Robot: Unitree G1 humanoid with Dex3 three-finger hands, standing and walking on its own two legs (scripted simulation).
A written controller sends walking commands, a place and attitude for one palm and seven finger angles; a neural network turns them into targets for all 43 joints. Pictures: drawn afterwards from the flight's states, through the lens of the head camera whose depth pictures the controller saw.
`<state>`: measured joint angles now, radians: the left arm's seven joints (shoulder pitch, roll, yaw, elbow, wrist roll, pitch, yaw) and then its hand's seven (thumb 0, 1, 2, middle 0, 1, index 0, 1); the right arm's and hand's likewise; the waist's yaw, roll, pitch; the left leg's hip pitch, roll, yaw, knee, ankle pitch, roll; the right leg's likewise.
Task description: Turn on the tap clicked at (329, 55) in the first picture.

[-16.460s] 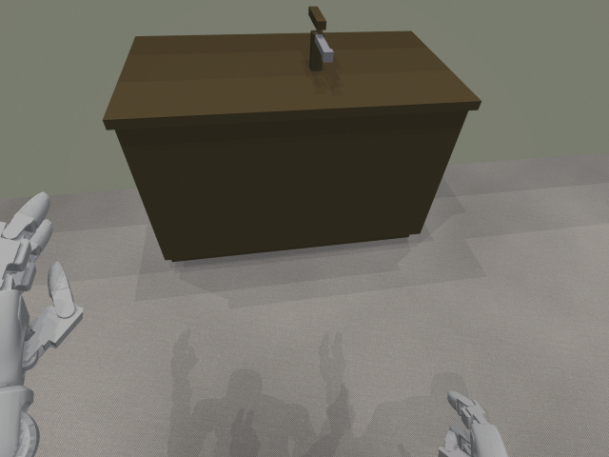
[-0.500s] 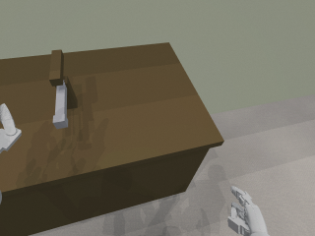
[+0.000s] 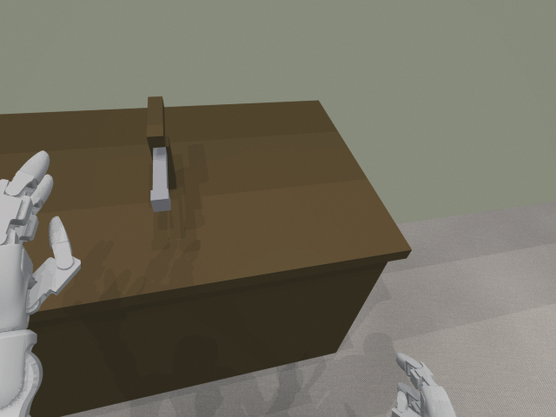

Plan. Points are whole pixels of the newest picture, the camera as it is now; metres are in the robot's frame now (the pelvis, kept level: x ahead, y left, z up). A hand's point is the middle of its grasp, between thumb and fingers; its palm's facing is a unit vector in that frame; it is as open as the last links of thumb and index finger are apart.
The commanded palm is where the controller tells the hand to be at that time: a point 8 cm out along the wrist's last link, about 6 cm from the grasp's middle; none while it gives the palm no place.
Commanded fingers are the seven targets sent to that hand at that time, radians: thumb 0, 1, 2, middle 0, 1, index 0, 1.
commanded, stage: come to a stop and stand still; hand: left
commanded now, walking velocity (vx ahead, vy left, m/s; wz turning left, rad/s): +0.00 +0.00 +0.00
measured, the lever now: (160, 200) +0.42 +0.24 +0.06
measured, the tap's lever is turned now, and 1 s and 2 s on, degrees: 0 0 0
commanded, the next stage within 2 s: look again from close up in 0.16 s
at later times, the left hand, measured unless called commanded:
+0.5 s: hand (73, 263) +0.22 +0.25 +0.16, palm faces +0.44 -0.83 -0.34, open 7.4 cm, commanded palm +0.16 +0.28 +0.18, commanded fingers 0.00 0.90 0.90 -0.20 -0.30 -0.20 -0.30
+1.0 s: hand (160, 222) +0.28 +0.18 +0.17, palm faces +0.34 -0.85 -0.39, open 7.4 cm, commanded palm +0.22 +0.22 +0.18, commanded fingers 0.00 0.90 0.90 -0.20 -0.30 -0.20 -0.30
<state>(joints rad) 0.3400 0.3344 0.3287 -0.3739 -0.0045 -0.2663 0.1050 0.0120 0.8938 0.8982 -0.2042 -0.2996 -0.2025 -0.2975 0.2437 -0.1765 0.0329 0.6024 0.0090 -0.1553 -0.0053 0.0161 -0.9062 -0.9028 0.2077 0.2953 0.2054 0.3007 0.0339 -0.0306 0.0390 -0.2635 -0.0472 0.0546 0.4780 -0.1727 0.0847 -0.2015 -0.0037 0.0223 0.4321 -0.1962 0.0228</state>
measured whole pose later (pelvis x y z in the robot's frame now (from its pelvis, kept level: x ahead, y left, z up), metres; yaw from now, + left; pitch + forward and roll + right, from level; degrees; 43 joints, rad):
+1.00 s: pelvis +0.06 -0.06 +0.00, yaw -1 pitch -1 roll -2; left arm 0.41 0.39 0.38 -0.50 -0.06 -0.18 0.07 0.01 0.89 0.90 -0.21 -0.30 -0.20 -0.30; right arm 0.18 -0.18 0.00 0.53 0.02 -0.08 0.00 0.01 -0.91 -0.90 0.21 0.30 0.20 0.30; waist 0.03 0.00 0.06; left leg -0.28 0.06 0.05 0.58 -0.29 0.00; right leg -0.20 0.11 0.05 0.49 -0.27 -0.05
